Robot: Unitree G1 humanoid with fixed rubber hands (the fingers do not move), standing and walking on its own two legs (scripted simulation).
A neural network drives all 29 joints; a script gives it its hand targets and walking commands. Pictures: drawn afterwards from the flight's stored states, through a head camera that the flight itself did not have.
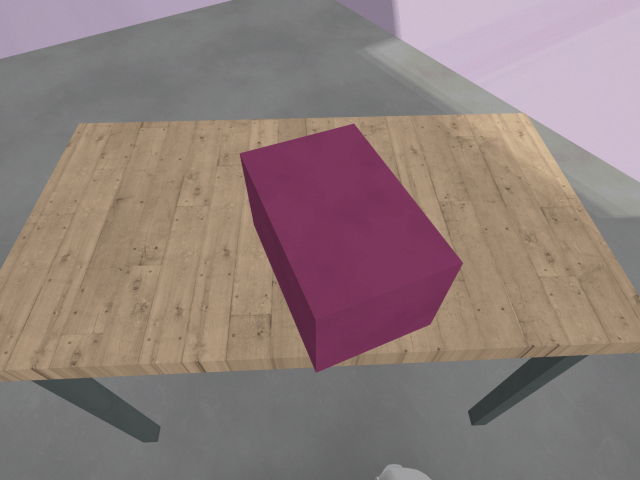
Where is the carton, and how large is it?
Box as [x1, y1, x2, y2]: [240, 124, 462, 372]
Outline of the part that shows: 354,124 240,153 255,228 316,372 429,324 462,263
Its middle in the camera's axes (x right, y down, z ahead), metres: +0.02 -0.01 +0.58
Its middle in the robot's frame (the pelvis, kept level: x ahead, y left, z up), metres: +0.46 -0.01 +0.00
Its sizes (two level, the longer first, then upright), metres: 0.293 0.189 0.166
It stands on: a table, 0.67 m high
